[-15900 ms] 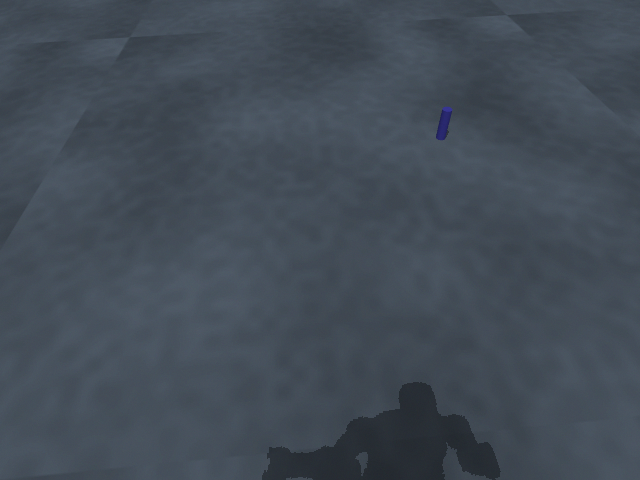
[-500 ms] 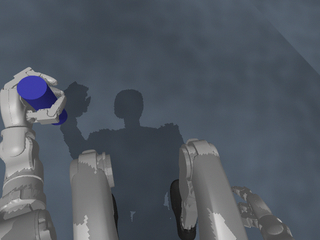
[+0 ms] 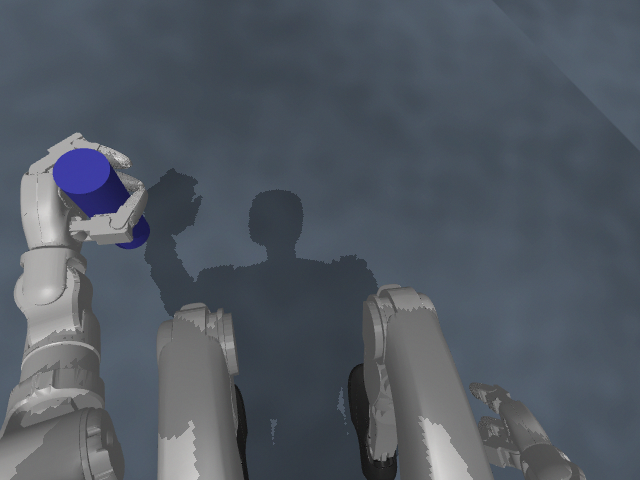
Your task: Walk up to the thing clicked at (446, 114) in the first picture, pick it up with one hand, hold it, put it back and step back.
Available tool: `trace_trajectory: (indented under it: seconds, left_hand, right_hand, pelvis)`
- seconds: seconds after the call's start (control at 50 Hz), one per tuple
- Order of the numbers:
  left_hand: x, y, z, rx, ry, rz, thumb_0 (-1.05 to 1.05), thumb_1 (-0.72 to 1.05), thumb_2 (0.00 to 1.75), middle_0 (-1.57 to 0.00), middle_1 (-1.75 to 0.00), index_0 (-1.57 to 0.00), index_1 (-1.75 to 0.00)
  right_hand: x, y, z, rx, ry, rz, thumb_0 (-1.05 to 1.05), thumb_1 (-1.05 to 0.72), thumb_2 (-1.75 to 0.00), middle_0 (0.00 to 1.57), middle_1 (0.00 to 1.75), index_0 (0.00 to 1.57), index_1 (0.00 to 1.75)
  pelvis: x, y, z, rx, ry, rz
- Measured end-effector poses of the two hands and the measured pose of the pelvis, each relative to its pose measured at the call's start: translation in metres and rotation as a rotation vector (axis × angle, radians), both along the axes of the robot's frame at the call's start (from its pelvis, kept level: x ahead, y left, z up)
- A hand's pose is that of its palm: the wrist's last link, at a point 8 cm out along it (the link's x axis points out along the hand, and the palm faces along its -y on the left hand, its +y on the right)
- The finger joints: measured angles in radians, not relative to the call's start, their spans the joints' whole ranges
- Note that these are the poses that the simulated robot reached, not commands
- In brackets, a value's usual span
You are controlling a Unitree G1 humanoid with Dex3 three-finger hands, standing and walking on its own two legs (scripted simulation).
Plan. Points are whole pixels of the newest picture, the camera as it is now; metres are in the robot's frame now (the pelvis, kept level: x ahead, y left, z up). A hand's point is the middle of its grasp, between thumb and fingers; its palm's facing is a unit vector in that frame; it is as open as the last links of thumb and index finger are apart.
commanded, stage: settle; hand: left
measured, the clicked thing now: (110, 206) +0.45 +0.24 -0.06
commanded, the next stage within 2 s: lift in 0.14 s
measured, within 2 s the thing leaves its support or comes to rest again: neither
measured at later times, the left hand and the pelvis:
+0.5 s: hand (114, 187) +0.45 +0.22 +0.00, palm faces +0.08 -1.00 -0.05, open 6.8 cm; pelvis +0.00 +0.00 +0.02, yaw +1 degrees
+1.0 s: hand (38, 148) +0.41 +0.22 +0.13, palm faces +0.08 -0.99 -0.07, open 6.8 cm; pelvis +0.02 +0.00 +0.12, yaw +2 degrees
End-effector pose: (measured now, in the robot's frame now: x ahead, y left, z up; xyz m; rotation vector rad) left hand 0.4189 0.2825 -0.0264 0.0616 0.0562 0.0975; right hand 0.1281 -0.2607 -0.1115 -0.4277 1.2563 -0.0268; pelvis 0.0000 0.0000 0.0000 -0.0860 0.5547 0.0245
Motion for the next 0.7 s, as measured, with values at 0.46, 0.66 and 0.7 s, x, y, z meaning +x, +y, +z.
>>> trace_trajectory:
  seconds: [0.46, 0.66, 0.7]
  left_hand:
    - [0.003, -0.012, 0.023, -0.014, -0.017, -0.012, 0.06, -0.01, 1.12, -0.91, -1.07, -0.92, -1.08]
    - [-0.008, -0.007, 0.059, -0.015, -0.013, -0.007, 0.06, -0.01, 1.12, -0.9, -1.07, -0.92, -1.08]
    - [-0.011, -0.008, 0.066, -0.016, -0.006, -0.011, 0.06, -0.01, 1.12, -0.91, -1.07, -0.92, -1.08]
  right_hand:
    - [-0.016, -0.007, 0.008, 0.004, 0.005, -0.05, 0.0, -0.92, -0.89, 0.21, 0.3, 0.21, 0.3]
    - [-0.001, -0.001, 0.034, 0.023, -0.052, -0.069, 0.0, -0.92, -0.89, 0.21, 0.3, 0.21, 0.3]
    - [0.004, 0.001, 0.042, 0.028, -0.07, -0.069, 0.0, -0.92, -0.89, 0.21, 0.3, 0.21, 0.3]
  pelvis:
    - [-0.001, -0.003, 0.011, 0.02, 0.003, 0.004]
    - [0.002, -0.001, 0.039, 0.022, 0.015, 0.01]
    - [0.002, -0.001, 0.046, 0.023, 0.018, 0.011]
